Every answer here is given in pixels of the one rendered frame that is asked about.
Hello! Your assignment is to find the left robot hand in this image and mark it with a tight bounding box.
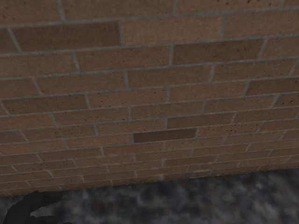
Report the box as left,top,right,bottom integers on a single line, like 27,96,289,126
3,190,72,224

